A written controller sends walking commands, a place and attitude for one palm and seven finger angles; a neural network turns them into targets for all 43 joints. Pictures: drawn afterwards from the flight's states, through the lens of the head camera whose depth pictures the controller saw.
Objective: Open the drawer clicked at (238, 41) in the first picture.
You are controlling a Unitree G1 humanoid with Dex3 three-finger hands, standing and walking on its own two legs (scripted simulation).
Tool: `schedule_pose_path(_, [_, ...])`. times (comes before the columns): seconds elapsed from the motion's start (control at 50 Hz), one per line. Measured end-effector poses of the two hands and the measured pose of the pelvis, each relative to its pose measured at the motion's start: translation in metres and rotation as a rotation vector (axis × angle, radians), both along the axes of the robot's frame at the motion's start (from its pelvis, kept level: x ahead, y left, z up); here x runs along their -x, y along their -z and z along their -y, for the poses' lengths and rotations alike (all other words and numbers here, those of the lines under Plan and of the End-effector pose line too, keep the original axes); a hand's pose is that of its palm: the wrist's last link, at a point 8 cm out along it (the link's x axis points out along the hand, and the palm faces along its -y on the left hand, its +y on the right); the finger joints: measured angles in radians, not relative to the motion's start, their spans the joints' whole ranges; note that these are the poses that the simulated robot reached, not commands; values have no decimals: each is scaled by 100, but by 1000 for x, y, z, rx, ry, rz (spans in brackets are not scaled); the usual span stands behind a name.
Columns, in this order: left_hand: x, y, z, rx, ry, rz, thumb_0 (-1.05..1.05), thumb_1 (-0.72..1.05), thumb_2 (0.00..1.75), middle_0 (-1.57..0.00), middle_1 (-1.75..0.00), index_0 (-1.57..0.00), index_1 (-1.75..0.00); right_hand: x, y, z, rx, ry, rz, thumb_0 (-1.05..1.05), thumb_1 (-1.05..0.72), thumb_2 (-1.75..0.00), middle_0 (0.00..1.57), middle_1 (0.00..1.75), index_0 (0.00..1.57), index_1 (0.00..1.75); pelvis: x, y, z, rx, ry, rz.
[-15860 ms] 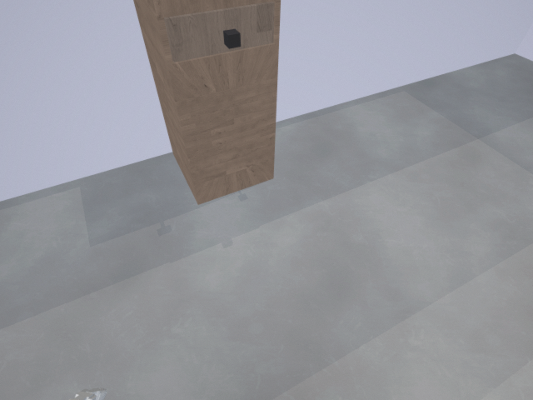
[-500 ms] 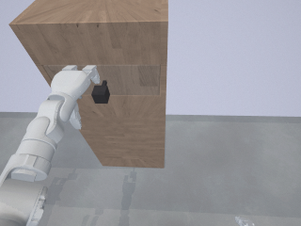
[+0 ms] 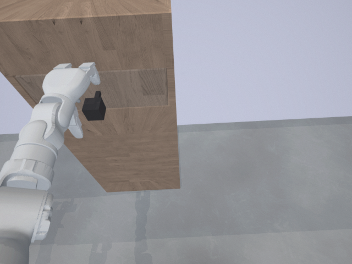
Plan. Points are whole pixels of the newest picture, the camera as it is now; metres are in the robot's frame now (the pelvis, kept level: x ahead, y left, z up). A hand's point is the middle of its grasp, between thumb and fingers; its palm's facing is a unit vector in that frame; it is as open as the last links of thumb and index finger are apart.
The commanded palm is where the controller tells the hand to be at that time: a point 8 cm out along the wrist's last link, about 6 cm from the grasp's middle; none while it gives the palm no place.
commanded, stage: move the hooked fingers above the handle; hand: left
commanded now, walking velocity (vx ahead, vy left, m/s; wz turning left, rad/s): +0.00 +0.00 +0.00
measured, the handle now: (96, 103) +0.52 +0.22 +0.04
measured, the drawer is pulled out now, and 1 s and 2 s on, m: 0.00 0.00 0.00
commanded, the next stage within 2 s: lower the fingers behind the handle in 0.76 s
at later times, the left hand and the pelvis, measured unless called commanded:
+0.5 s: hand (80, 97) +0.47 +0.23 +0.11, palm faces -0.01 +0.00 -1.00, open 13.8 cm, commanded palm +0.45 +0.24 +0.17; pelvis +0.00 +0.00 +0.00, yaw +1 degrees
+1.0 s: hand (74, 100) +0.46 +0.24 +0.11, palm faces -0.03 +0.00 -1.00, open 13.8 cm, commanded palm +0.44 +0.25 +0.16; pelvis +0.00 +0.00 +0.00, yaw +1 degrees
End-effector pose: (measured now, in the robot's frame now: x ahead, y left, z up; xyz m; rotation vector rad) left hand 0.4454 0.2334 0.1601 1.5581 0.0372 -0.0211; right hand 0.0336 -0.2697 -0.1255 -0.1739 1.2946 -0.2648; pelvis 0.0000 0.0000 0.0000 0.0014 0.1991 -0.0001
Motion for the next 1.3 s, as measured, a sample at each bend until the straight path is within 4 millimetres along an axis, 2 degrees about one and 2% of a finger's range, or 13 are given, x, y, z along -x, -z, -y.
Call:
schedule_pose_path(0.1, [1, -2, -3, -3, -7, 13, 0, -49, 30, -32, -120, -32, -120, -2, -1, 3, 6, 1, 3, 0, -91, -89, 20, 30, 20, 30, 0, 0, 2, 1, -1, -1])
schedule_pose_path(0.22, [5, -6, -6, -12, -22, 18, 0, -49, 30, -32, -120, -32, -120, -15, -2, 3, 3, -15, 36, 0, -91, -89, 20, 30, 20, 30, 0, 0, 2, 1, -6, 4])
schedule_pose_path(0.36, [5, -2, 3, -15, 4, -4, 0, -49, 30, -32, -120, -32, -120, -36, -3, 0, 4, -47, 86, 0, -91, -89, 20, 30, 20, 30, 1, 0, 2, 1, -18, 9])
schedule_pose_path(0.46, [-1, -5, 7, -8, 11, 20, 0, -49, 30, -32, -120, -32, -120, -43, -4, -3, 3, -55, 107, 0, -91, -89, 20, 30, 20, 30, 0, 1, 2, 0, -16, 1])
schedule_pose_path(0.66, [-3, -6, -6, -20, -49, -9, 0, -49, 30, -32, -120, -32, -120, -33, 0, -5, -13, -34, 71, 0, -91, -89, 20, 30, 20, 30, -5, 0, 2, 1, -6, -1])
schedule_pose_path(0.82, [4, -3, 1, 3, 31, 7, 0, -49, 30, -32, -120, -32, -120, -29, -1, -3, 0, -39, 39, 0, -91, -89, 20, 30, 20, 30, -6, 0, 0, 3, -14, 5])
schedule_pose_path(0.94, [3, -5, -3, -8, -11, 34, 0, -49, 30, -32, -120, -32, -120, -33, 0, -3, -7, -43, 56, 0, -91, -89, 20, 30, 20, 30, -4, 1, 0, 3, -14, 2])
schedule_pose_path(1.12, [5, 7, -1, -1, 0, -16, 0, -49, 30, -32, -120, -32, -120, -34, -1, -5, -2, -42, 75, 0, -91, -89, 20, 30, 20, 30, -2, 2, -1, 2, -10, -2])
schedule_pose_path(1.3, [8, 23, -3, -8, 0, 5, 0, -49, 30, -32, -120, -32, -120, -24, 1, -2, 7, -42, 52, 0, -91, -89, 20, 30, 20, 30, 2, 5, 0, 3, -14, -19])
